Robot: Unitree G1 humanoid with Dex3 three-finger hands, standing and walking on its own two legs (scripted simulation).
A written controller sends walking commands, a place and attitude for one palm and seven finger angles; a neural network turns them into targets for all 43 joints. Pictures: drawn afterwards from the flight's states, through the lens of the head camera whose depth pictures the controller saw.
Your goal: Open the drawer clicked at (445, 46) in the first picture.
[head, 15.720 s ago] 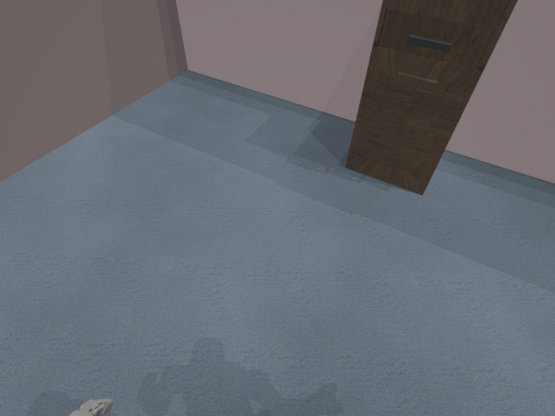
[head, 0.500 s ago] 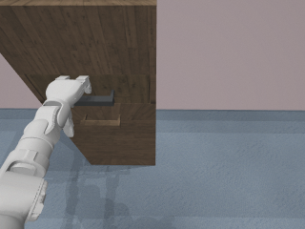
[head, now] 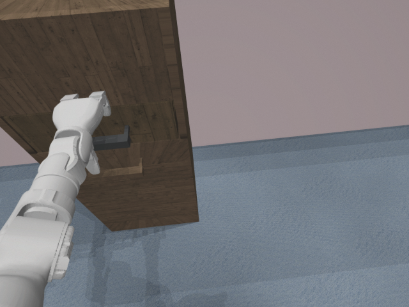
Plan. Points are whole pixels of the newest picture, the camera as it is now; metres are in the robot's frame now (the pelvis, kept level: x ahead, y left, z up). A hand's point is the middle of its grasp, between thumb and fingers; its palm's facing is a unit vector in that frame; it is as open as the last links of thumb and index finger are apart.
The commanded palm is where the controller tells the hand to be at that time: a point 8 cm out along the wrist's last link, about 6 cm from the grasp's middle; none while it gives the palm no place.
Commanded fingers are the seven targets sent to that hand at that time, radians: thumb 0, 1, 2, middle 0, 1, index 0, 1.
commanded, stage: move the hooked fingers above the handle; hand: left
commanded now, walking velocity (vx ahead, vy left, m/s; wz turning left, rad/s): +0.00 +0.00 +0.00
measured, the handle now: (98, 137) +0.52 +0.25 -0.01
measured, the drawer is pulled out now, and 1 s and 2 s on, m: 0.00 0.00 0.00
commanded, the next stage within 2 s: lower the fingers behind the handle in 0.94 s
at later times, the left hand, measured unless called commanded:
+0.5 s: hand (87, 132) +0.47 +0.24 +0.06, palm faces +0.06 -0.01 -1.00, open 13.3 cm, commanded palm +0.44 +0.26 +0.11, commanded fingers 0.00 -0.50 0.30 -0.30 -1.20 -0.30 -1.20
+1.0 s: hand (80, 139) +0.46 +0.25 +0.06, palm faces +0.07 -0.01 -1.00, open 13.8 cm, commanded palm +0.43 +0.26 +0.11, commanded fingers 0.00 -0.50 0.30 -0.30 -1.20 -0.30 -1.20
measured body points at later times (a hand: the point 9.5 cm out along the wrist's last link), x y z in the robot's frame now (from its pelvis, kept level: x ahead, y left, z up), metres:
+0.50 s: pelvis +0.00 +0.00 -0.01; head +0.08 -0.01 +0.44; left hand +0.46 +0.24 +0.12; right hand +0.06 -0.27 -0.14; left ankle -0.01 +0.10 -0.72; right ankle +0.01 -0.12 -0.72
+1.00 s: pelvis +0.00 +0.00 -0.01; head +0.08 +0.00 +0.44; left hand +0.45 +0.25 +0.11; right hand +0.07 -0.28 -0.14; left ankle -0.01 +0.10 -0.72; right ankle +0.01 -0.12 -0.72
